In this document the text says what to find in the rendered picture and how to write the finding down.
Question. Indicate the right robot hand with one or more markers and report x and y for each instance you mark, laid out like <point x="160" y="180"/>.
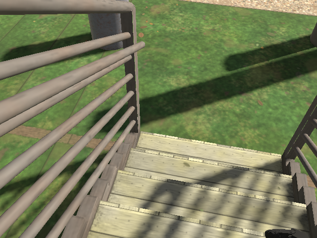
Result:
<point x="285" y="233"/>

